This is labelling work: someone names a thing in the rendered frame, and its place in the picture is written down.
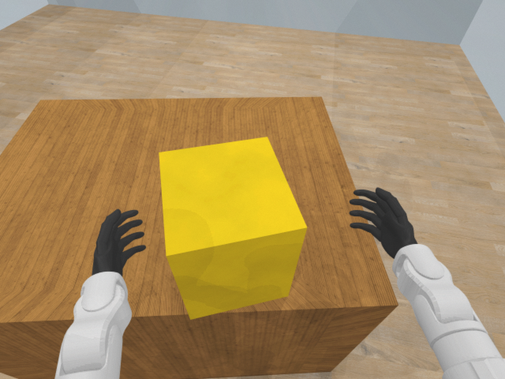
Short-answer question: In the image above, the pedestal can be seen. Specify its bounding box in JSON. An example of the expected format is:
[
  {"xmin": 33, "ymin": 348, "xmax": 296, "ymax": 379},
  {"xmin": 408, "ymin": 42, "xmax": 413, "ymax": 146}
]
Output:
[{"xmin": 0, "ymin": 97, "xmax": 398, "ymax": 379}]

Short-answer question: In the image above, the right robot forearm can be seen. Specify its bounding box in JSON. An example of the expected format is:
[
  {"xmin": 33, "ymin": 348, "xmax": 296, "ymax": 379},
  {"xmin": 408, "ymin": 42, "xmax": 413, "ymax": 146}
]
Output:
[{"xmin": 392, "ymin": 244, "xmax": 505, "ymax": 379}]

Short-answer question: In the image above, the robot right hand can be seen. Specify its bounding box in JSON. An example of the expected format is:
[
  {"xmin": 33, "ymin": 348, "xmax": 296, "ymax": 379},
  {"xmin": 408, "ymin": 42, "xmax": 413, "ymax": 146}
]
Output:
[{"xmin": 350, "ymin": 187, "xmax": 417, "ymax": 259}]

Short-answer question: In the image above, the left robot forearm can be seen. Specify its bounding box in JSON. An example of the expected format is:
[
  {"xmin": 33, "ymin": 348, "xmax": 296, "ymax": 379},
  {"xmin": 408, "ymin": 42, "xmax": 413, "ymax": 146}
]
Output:
[{"xmin": 55, "ymin": 272, "xmax": 132, "ymax": 379}]

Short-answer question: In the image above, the carton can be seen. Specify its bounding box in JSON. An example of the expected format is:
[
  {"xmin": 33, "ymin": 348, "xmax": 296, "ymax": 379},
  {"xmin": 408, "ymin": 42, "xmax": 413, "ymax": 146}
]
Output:
[{"xmin": 159, "ymin": 137, "xmax": 307, "ymax": 320}]

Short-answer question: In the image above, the robot left hand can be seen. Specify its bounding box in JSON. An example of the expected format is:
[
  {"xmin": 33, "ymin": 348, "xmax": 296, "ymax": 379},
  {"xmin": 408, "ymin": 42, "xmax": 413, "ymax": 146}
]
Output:
[{"xmin": 92, "ymin": 209, "xmax": 146, "ymax": 276}]

